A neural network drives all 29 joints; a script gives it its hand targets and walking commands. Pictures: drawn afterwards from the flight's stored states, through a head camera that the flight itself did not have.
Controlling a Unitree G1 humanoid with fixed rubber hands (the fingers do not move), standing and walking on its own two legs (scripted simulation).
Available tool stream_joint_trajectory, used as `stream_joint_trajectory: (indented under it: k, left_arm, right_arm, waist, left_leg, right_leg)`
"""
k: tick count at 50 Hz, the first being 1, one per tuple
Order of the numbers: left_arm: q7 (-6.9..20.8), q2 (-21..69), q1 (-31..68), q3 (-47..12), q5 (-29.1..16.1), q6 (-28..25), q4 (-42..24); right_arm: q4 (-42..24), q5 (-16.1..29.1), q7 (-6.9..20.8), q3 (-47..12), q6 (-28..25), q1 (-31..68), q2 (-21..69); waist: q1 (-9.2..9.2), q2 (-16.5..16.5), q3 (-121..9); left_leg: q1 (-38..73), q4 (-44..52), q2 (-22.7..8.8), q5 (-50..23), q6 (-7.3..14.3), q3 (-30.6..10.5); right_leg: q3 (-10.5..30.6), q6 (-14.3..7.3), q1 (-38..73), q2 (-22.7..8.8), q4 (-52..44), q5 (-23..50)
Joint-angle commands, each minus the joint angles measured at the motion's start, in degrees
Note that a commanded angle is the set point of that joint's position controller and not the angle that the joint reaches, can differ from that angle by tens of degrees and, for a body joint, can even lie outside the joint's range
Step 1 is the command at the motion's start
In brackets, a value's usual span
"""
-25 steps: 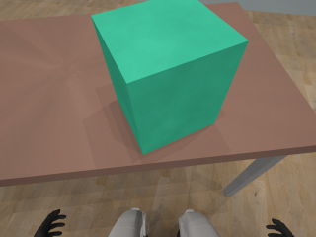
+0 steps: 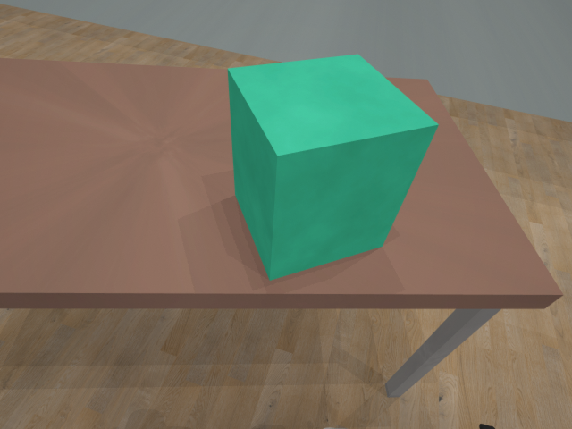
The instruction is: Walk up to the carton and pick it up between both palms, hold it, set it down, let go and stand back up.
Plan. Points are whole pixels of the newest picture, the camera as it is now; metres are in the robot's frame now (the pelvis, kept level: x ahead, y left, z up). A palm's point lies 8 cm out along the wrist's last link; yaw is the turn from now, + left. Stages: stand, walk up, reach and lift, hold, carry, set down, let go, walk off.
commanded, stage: walk up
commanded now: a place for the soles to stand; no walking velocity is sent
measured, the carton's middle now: (313, 167) +0.47 -0.02 +0.12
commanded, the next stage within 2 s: reach and lift in 1.94 s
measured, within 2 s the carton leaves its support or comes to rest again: neither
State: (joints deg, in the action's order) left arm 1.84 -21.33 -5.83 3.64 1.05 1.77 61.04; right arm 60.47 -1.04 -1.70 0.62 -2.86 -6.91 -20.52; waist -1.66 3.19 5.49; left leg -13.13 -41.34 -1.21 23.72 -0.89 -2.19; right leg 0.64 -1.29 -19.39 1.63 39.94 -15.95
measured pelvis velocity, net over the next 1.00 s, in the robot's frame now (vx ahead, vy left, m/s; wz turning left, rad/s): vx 0.04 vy -0.01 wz -0.02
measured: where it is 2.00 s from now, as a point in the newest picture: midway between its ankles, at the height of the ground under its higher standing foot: outside the picture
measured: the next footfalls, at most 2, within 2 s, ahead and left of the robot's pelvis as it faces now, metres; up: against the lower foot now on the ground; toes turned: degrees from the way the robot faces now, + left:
none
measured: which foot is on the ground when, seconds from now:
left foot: down 0.00-1.00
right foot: down 0.00-1.00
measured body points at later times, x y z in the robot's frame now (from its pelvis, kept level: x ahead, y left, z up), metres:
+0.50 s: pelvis +0.02 +0.00 +0.02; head +0.04 +0.00 +0.47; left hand +0.12 +0.29 -0.11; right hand +0.09 -0.30 -0.11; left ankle -0.01 +0.14 -0.72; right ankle +0.07 -0.11 -0.72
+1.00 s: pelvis +0.04 -0.01 +0.03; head +0.06 -0.01 +0.48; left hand +0.15 +0.28 -0.11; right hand +0.12 -0.31 -0.10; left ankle -0.01 +0.14 -0.72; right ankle +0.07 -0.11 -0.72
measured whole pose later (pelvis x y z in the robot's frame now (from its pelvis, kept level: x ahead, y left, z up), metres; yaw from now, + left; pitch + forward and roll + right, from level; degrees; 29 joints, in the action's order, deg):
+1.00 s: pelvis +0.04 -0.01 +0.03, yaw -1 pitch -3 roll +0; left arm 1.6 -18.1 -1.3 2.6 0.5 1.5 65.4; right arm 63.4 -0.7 -1.3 0.5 -2.3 -5.5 -19.8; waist -0.1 0.5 4.7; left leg -2.8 -21.7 -2.0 16.4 -2.4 -0.9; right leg 1.8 -1.8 -11.5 2.1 25.5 -11.3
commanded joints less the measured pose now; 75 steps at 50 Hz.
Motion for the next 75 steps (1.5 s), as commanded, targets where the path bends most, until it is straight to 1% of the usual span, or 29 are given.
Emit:
stream_joint_trajectory:
  k: [1,2,3,4,5,7,10,11,12,14,17,26,30,38,40,48,54,55,56,58,59,61,62,66,67,69,70,72,75]
  left_arm:
    - [0.0,-13.3,6.0,2.2,0.5,-2.3,-3.2]
    - [-0.1,-13.3,6.7,1.9,0.4,-2.3,-3.1]
    - [-0.1,-13.0,7.1,1.7,0.2,-2.2,-2.9]
    - [-0.2,-12.6,7.3,1.5,0.0,-2.1,-2.7]
    - [-0.2,-12.4,7.0,1.4,0.0,-2.1,-2.3]
    - [-0.2,-12.3,6.5,1.3,0.0,-2.3,-1.5]
    - [-0.4,-12.2,6.7,1.3,-0.1,-2.4,-1.0]
    - [-0.5,-12.0,6.7,1.3,-0.2,-2.3,-0.9]
    - [-0.5,-11.9,6.6,1.2,-0.3,-2.3,-0.8]
    - [-0.6,-11.5,6.7,1.1,-0.4,-2.2,-0.6]
    - [-0.7,-11.1,6.5,1.2,-0.6,-2.1,-0.3]
    - [-0.7,-10.3,7.6,1.2,-0.9,-1.6,-0.2]
    - [-0.7,-10.2,8.4,1.3,-0.8,-1.5,-0.2]
    - [-0.8,-10.2,9.2,1.3,-0.6,-1.5,-0.3]
    - [-0.8,-10.3,9.3,1.2,-0.7,-1.5,-0.3]
    - [-0.9,-10.2,8.8,1.1,-0.6,-1.7,-0.1]
    - [-1.1,-10.4,8.2,1.2,-0.6,-1.7,-0.2]
    - [-0.6,-11.8,7.1,2.1,0.5,-1.3,-1.4]
    - [-0.5,-11.7,7.1,2.2,0.6,-1.1,-1.6]
    - [-0.3,-11.1,7.2,2.1,0.6,-0.9,-2.1]
    - [-0.3,-11.0,7.4,2.2,0.6,-0.8,-2.6]
    - [-0.1,-10.8,6.8,2.3,0.6,-0.9,-3.1]
    - [-0.1,-10.9,6.7,2.4,0.6,-0.9,-3.3]
    - [0.0,-11.1,5.8,2.5,0.4,-0.9,-3.9]
    - [-0.1,-11.2,5.7,2.4,0.4,-0.9,-4.1]
    - [-0.1,-11.1,5.7,2.5,0.3,-0.8,-4.3]
    - [0.0,-11.1,5.6,2.5,0.3,-0.7,-4.5]
    - [0.0,-11.2,5.2,2.6,0.2,-0.7,-4.7]
    - [0.0,-11.5,4.6,2.8,0.3,-0.7,-4.8]
  right_arm:
    - [-3.0,0.2,-0.3,3.2,-0.6,3.6,-14.2]
    - [-2.4,0.3,-0.1,3.2,-0.5,2.7,-13.9]
    - [-2.0,0.2,0.0,3.1,-0.4,2.6,-13.8]
    - [-1.8,0.3,0.1,3.1,-0.4,2.7,-14.0]
    - [-1.7,0.3,0.2,3.1,-0.5,3.0,-14.1]
    - [-1.6,0.5,0.3,3.0,-0.5,3.0,-13.7]
    - [-1.0,0.7,0.3,2.8,-0.6,2.3,-13.4]
    - [-0.8,0.7,0.2,2.8,-0.7,1.9,-13.4]
    - [-0.6,0.6,0.2,2.8,-0.7,2.0,-13.5]
    - [-0.3,0.6,0.1,2.8,-0.8,1.9,-13.4]
    - [-0.1,0.7,-0.1,2.6,-0.9,2.1,-13.4]
    - [0.2,0.5,-0.5,2.3,-1.3,2.8,-13.5]
    - [0.1,0.5,-0.6,2.3,-1.2,2.9,-13.2]
    - [-0.3,0.4,-0.5,2.5,-0.9,2.8,-13.3]
    - [-0.5,0.4,-0.5,2.5,-0.9,2.8,-13.2]
    - [-0.8,0.5,-0.5,2.7,-0.5,2.7,-13.1]
    - [-1.0,0.4,-0.4,2.8,-0.1,2.4,-13.0]
    - [-1.0,-0.1,-0.7,3.7,-0.4,-0.1,-14.4]
    - [-1.0,-0.2,-0.8,3.7,-0.4,-0.5,-14.5]
    - [-1.0,-0.3,-0.9,3.9,-0.4,-1.0,-14.4]
    - [-1.1,-0.3,-0.9,4.0,-0.5,-1.2,-14.5]
    - [-1.7,-0.4,-1.0,4.0,-0.6,-1.3,-14.1]
    - [-1.9,-0.3,-1.0,4.0,-0.6,-1.5,-14.1]
    - [-2.6,-0.3,-1.1,3.9,-0.8,-1.9,-14.0]
    - [-2.7,-0.3,-1.1,3.9,-0.8,-2.2,-14.1]
    - [-2.8,-0.3,-1.2,3.9,-0.7,-2.7,-14.1]
    - [-2.9,-0.4,-1.3,4.0,-0.8,-2.9,-14.4]
    - [-3.2,-0.4,-1.3,4.1,-0.8,-3.2,-14.9]
    - [-3.8,-0.3,-1.4,4.1,-0.8,-3.2,-14.9]
  waist:
    - [1.3,-3.1,-1.6]
    - [1.8,-2.7,-1.7]
    - [2.06,-2.9,-1.4]
    - [2.05,-2.8,-1.5]
    - [1.88,-2.5,-2.4]
    - [1.58,-0.6,-4.6]
    - [1.63,1.7,-6.7]
    - [1.69,1.4,-7.1]
    - [1.59,1.8,-7.7]
    - [1.53,0.8,-8.2]
    - [1.07,0.5,-8.9]
    - [0.74,-3.2,-8.2]
    - [0.94,-3.6,-7.9]
    - [1.25,-3.8,-8.0]
    - [1.41,-3.0,-7.7]
    - [1.62,-2.2,-8.9]
    - [1.68,-1.7,-8.9]
    - [2.07,0.4,-9.6]
    - [1.98,0.5,-8.5]
    - [1.99,-0.7,-7.7]
    - [2.12,-0.4,-7.6]
    - [1.71,-1.3,-6.7]
    - [1.65,-1.0,-6.4]
    - [1.56,-2.6,-6.4]
    - [1.66,-2.1,-6.6]
    - [1.88,-2.8,-6.1]
    - [1.87,-3.6,-6.2]
    - [1.76,-3.9,-6.5]
    - [1.65,-4.4,-6.4]
  left_leg:
    - [-4.9,13.8,-1.8,4.8,4.1,-3.6]
    - [-2.3,14.0,-1.1,3.4,3.7,-2.8]
    - [-0.6,15.1,-1.4,2.0,3.8,-2.8]
    - [0.4,16.4,-1.9,0.5,4.0,-3.3]
    - [0.8,16.8,-2.3,-0.7,4.1,-3.4]
    - [1.4,16.8,-2.6,-3.9,4.0,-3.0]
    - [2.1,17.4,-2.6,-7.8,3.6,-2.2]
    - [2.4,17.7,-2.8,-9.2,3.4,-1.9]
    - [2.4,17.9,-3.1,-10.3,3.3,-2.0]
    - [2.2,18.6,-3.4,-12.3,3.2,-1.9]
    - [2.5,19.4,-4.1,-15.5,3.1,-2.1]
    - [1.5,22.3,-5.7,-20.9,2.6,-2.5]
    - [1.8,23.1,-6.0,-21.3,2.6,-2.6]
    - [3.8,23.3,-5.8,-21.8,2.3,-1.1]
    - [4.1,23.2,-5.7,-21.3,2.2,-0.9]
    - [6.5,22.9,-5.6,-21.5,2.1,0.3]
    - [7.2,22.5,-5.3,-20.4,1.9,1.2]
    - [7.9,21.3,-5.3,-18.0,2.3,1.5]
    - [8.0,20.9,-5.3,-16.8,2.5,1.5]
    - [7.3,20.9,-5.6,-15.6,3.0,1.0]
    - [7.4,20.9,-5.9,-15.4,3.2,0.8]
    - [6.3,20.5,-6.0,-15.8,3.2,0.7]
    - [6.0,20.3,-5.9,-15.8,3.1,1.0]
    - [5.0,19.9,-5.7,-17.4,2.9,1.3]
    - [5.4,19.8,-5.7,-17.6,2.9,1.4]
    - [5.2,20.1,-6.2,-18.3,3.0,1.1]
    - [5.4,20.2,-6.5,-18.5,3.1,0.8]
    - [5.4,20.2,-7.2,-19.8,3.5,0.1]
    - [4.4,19.2,-7.3,-20.2,3.5,0.3]
  right_leg:
    - [15.7,-4.6,2.3,-9.0,-20.4,-13.0]
    - [16.4,-5.0,0.5,-9.9,-21.5,-14.2]
    - [15.8,-4.5,-0.7,-9.7,-22.2,-15.0]
    - [14.5,-3.8,-0.8,-8.9,-22.2,-14.3]
    - [13.4,-3.2,0.7,-8.3,-22.2,-12.8]
    - [12.6,-2.8,3.9,-7.9,-22.5,-9.3]
    - [11.8,-3.2,7.1,-8.5,-22.0,-4.3]
    - [11.4,-3.3,7.8,-8.7,-21.5,-2.7]
    - [11.0,-3.2,8.5,-8.6,-21.2,-1.2]
    - [10.3,-3.3,9.9,-8.6,-20.3,1.1]
    - [8.8,-3.2,11.5,-8.2,-18.9,5.7]
    - [7.0,-2.6,15.1,-7.8,-16.4,14.5]
    - [6.7,-2.5,15.8,-7.7,-16.2,15.8]
    - [7.0,-2.6,15.8,-7.7,-17.3,17.4]
    - [7.1,-2.6,15.5,-7.7,-17.7,17.7]
    - [7.6,-2.8,15.4,-7.9,-18.5,19.1]
    - [8.2,-2.9,14.9,-7.9,-19.3,17.9]
    - [8.1,-3.4,13.9,-6.9,-19.0,14.3]
    - [8.3,-3.6,12.4,-6.8,-19.2,12.0]
    - [8.9,-3.6,11.0,-6.7,-19.2,8.9]
    - [9.0,-3.6,10.5,-6.7,-19.1,8.7]
    - [9.5,-3.8,10.1,-6.6,-18.9,8.6]
    - [9.7,-4.0,10.3,-6.6,-18.8,9.2]
    - [10.2,-4.3,11.7,-6.9,-17.6,13.3]
    - [10.2,-4.4,11.6,-6.9,-17.5,13.7]
    - [10.1,-4.3,11.7,-6.7,-16.6,15.0]
    - [10.0,-4.3,11.5,-6.5,-16.0,15.5]
    - [9.5,-4.1,12.0,-6.2,-14.8,17.1]
    - [10.0,-4.6,13.0,-6.4,-14.1,19.3]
